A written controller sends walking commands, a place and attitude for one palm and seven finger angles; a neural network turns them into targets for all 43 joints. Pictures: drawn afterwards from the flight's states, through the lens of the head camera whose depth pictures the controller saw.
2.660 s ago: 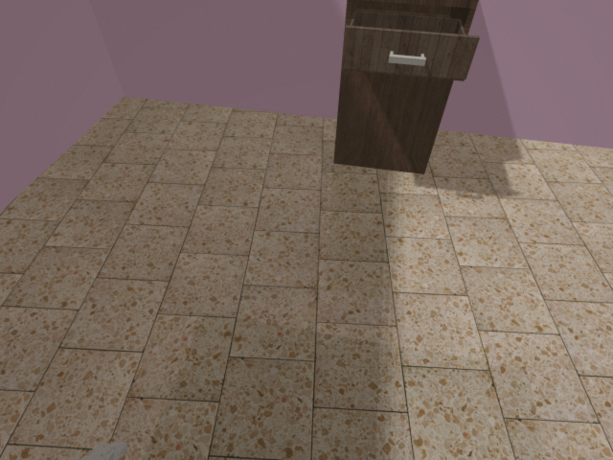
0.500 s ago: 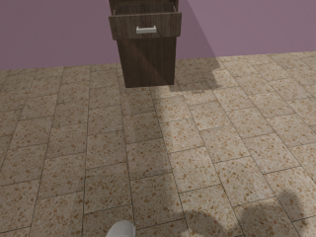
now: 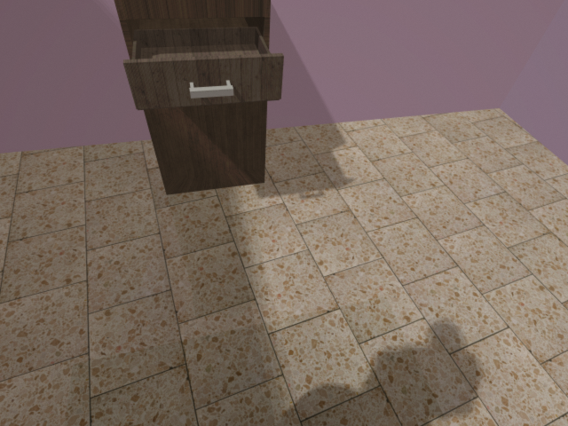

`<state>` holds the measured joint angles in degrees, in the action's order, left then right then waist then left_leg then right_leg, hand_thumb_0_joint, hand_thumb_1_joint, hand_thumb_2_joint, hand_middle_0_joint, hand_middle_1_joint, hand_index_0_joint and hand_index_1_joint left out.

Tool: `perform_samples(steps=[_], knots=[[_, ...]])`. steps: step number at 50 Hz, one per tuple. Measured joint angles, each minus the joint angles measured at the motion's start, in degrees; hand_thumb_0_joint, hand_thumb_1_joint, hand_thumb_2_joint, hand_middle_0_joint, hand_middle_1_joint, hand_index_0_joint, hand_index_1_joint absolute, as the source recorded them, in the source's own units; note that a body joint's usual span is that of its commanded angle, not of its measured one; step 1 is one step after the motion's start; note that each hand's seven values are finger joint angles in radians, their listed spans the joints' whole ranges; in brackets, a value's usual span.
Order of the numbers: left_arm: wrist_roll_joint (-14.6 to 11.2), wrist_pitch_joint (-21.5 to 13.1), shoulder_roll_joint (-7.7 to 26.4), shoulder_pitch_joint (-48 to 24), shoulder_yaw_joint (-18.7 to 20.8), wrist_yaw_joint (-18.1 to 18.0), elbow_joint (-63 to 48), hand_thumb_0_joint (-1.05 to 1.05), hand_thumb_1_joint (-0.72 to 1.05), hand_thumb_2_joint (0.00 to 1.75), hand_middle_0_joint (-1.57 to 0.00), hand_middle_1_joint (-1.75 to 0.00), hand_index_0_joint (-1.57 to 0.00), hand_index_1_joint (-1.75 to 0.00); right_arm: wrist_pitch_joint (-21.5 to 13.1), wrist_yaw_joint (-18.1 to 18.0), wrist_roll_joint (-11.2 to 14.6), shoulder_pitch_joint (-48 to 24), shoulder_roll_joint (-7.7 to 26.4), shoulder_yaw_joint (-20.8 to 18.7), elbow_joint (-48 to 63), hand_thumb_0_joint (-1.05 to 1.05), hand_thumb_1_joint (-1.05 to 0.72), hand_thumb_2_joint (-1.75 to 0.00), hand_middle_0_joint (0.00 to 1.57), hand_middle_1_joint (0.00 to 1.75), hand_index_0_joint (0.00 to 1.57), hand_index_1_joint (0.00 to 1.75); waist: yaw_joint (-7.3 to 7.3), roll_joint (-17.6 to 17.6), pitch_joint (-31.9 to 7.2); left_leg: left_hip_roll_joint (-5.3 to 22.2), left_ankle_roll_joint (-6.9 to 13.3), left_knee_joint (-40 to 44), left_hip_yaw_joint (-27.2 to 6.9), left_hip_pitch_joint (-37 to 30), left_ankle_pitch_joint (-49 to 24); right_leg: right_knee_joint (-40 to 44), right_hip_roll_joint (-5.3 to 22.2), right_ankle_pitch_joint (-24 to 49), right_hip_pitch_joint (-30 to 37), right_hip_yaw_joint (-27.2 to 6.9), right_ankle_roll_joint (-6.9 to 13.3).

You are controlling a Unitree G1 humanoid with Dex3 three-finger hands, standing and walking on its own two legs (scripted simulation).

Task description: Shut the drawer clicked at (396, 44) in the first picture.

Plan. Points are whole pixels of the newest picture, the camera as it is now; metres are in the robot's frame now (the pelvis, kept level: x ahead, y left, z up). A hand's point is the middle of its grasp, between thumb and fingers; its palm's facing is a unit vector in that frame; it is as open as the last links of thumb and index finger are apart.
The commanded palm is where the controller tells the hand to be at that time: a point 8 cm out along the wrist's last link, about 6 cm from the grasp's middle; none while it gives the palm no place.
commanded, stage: walk to a spot facing it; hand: left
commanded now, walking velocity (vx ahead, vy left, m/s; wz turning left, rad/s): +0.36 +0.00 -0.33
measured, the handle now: (211, 88) +0.97 +0.29 -0.04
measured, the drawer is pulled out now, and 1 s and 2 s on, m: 0.30 0.30 0.30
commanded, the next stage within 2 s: turn to face it in 0.78 s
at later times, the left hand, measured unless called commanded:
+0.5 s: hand (253, 304) +0.37 +0.08 -0.17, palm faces -0.22 -0.96 -0.17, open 7.4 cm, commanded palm none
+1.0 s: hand (242, 305) +0.38 +0.11 -0.19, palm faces -0.04 -0.99 -0.13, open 7.4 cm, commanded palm none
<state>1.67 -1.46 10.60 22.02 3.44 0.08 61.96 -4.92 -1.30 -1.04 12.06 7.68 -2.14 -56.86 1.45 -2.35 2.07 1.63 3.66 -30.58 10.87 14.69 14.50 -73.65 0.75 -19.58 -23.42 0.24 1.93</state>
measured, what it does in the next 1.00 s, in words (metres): walks ahead: right foot, then left foot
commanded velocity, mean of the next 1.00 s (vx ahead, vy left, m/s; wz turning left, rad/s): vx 0.29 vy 0.00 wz -0.01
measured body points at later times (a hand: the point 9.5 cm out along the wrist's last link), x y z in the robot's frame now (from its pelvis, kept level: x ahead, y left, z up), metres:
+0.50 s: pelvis +0.22 -0.06 -0.02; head +0.26 -0.07 +0.43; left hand +0.38 +0.14 -0.16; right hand +0.05 -0.21 -0.16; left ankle +0.06 +0.08 -0.66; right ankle +0.28 -0.13 -0.73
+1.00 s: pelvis +0.44 -0.05 -0.02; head +0.47 -0.04 +0.43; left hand +0.38 +0.16 -0.18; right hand +0.52 -0.30 -0.15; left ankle +0.54 +0.02 -0.74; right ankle +0.29 -0.13 -0.69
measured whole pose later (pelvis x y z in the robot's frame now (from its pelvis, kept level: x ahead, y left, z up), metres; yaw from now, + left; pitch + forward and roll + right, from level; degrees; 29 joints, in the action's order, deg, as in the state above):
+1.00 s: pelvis +0.44 -0.05 -0.02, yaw -7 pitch -2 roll -1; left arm 0.6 -2.3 8.2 24.5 1.1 -0.9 66.3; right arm -3.2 0.2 -1.6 7.3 9.8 -1.8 -56.7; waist 1.7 -1.6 4.1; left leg 3.2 3.6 -37.3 8.0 23.7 10.9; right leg -49.6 1.4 -30.9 -6.8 7.4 -0.3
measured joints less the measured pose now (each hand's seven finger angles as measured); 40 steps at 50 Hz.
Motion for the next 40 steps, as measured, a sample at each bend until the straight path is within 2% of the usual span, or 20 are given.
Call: perform_samples(steps=[6,11,16,19,21,22,23,25,26,28,31,34,40], knots=[[0.6,1.4,1.0,-6.2,1.1,0.8,-4.1,0.01,0.91,0.9,-0.2,-0.3,-0.2,-0.3,0.1,-0.5,0.1,7.5,2.2,-0.5,-4.2,-0.01,-0.94,-0.9,0.2,0.3,0.2,0.3,-0.66,-0.7,-1.1,-0.9,0.1,8.0,2.5,-8.0,0.5,5.4,4.5,9.4,-12.2,-0.1,-2.2],[0.6,2.4,0.6,-10.1,0.8,1.5,-4.7,0.0,0.91,0.9,-0.2,-0.3,-0.2,-0.3,0.2,-0.4,0.0,12.4,1.5,-0.1,-6.4,-0.01,-0.92,-0.9,0.2,0.29,0.2,0.3,-2.23,-0.2,-0.7,-0.8,-1.0,11.5,4.4,-13.6,2.6,16.1,6.0,14.3,-13.8,1.9,-3.0],[0.4,2.8,-0.1,-13.7,0.0,1.9,-4.6,0.01,0.91,0.9,-0.2,-0.3,-0.2,-0.3,0.2,-0.2,-0.5,15.7,0.0,0.5,-7.7,0.0,-0.91,-0.9,0.2,0.29,0.2,0.3,-4.8,0.7,0.9,0.1,-2.9,12.7,6.6,-18.3,6.1,29.1,4.9,12.8,-10.0,5.7,-1.9],[0.3,2.3,-0.8,-15.7,-0.5,1.9,-4.9,0.01,0.91,0.9,-0.2,-0.3,-0.2,-0.3,0.6,-0.1,-0.8,17.5,-0.9,0.8,-8.7,0.0,-0.91,-0.9,0.2,0.29,0.2,0.3,-6.11,1.7,1.9,1.5,-4.7,11.1,7.7,-20.3,9.5,34.4,2.8,8.8,-6.5,7.7,0.0],[0.4,1.1,-1.1,-16.4,-0.7,1.9,-5.5,0.01,0.91,0.9,-0.2,-0.3,-0.2,-0.3,1.1,0.0,-0.7,18.7,-1.6,0.9,-9.6,0.0,-0.91,-0.9,0.2,0.29,0.2,0.3,-6.23,2.4,2.2,3.3,-5.8,6.0,8.1,-20.1,12.8,38.5,0.8,7.4,-2.5,9.1,1.5],[0.6,0.1,-1.1,-16.5,-0.7,1.8,-5.7,0.01,0.91,0.9,-0.2,-0.3,-0.2,-0.3,1.5,0.3,-0.5,19.0,-2.0,1.0,-10.2,0.0,-0.91,-0.9,0.2,0.3,0.2,0.3,-5.79,2.4,2.3,4.8,-6.0,-0.2,7.9,-18.4,14.2,39.6,0.2,9.4,-1.0,9.5,2.6],[0.5,-0.9,-1.2,-16.5,-0.6,1.5,-5.8,0.01,0.91,0.9,-0.2,-0.3,-0.2,-0.3,2.1,0.5,-0.1,18.6,-2.4,1.0,-10.6,0.0,-0.91,-0.9,0.2,0.3,0.2,0.3,-5.29,2.5,2.5,5.9,-5.8,-10.2,5.9,-14.9,14.5,37.7,-0.4,8.8,-1.1,9.5,3.5],[-0.2,-2.0,-1.2,-15.9,-0.7,1.0,-5.7,0.0,0.91,0.9,-0.2,-0.3,-0.2,-0.3,3.0,0.7,0.4,16.7,-2.8,0.9,-10.7,0.0,-0.91,-0.9,0.2,0.3,0.2,0.3,-4.86,2.1,3.0,5.4,-4.8,-30.4,-0.8,-6.3,14.1,36.0,-1.0,5.5,0.7,9.3,4.3],[-0.4,-2.1,-1.2,-15.1,-0.7,0.7,-5.3,0.0,0.91,0.9,-0.2,-0.3,-0.2,-0.3,3.2,0.8,0.5,15.6,-2.8,0.8,-10.4,0.0,-0.91,-0.9,0.21,0.3,0.2,0.3,-4.62,1.9,2.7,5.1,-4.6,-37.1,-3.0,-2.4,12.3,36.9,-1.3,4.5,2.4,9.2,4.4],[-1.0,-2.2,-1.3,-13.1,-0.4,-0.1,-4.4,0.0,0.91,0.9,-0.2,-0.3,-0.21,-0.3,3.5,0.8,0.2,12.9,-2.5,0.3,-9.0,0.0,-0.91,-0.9,0.21,0.3,0.2,0.3,-4.24,1.9,1.7,5.4,-4.4,-42.9,-5.5,4.5,8.1,40.5,-2.1,4.6,6.0,9.0,3.6],[-0.8,-2.9,-0.3,-10.4,0.2,-1.1,-3.2,-0.02,0.94,0.9,-0.21,-0.3,-0.21,-0.3,3.5,0.6,-0.3,8.3,-1.3,-0.4,-6.1,0.0,-0.91,-0.9,0.2,0.3,0.2,0.3,-3.83,2.9,0.1,6.9,-4.7,-40.4,-7.2,12.5,3.8,45.8,-3.1,5.2,10.4,8.8,3.9],[-0.4,-2.8,0.0,-7.6,-0.2,-1.0,-1.6,-0.02,0.94,0.9,-0.21,-0.3,-0.21,-0.3,3.8,0.3,-0.9,4.3,0.5,-1.1,-3.9,0.01,-0.93,-0.9,0.2,0.29,0.2,0.3,-3.76,3.9,-1.2,7.9,-5.4,-34.5,-7.6,17.6,-0.2,49.3,-3.5,4.9,14.1,8.8,3.6],[-0.3,-3.1,-1.1,-2.2,-1.2,-0.8,0.7,0.0,0.92,0.9,-0.2,-0.3,-0.2,-0.3,4.1,1.7,-0.6,-0.3,3.8,-1.7,-2.1,0.01,-0.94,-0.9,0.2,0.29,0.2,0.29,-1.8,4.0,-1.8,7.8,-5.8,-20.5,-6.5,19.2,-5.4,52.9,-3.5,2.1,20.6,9.0,2.2]])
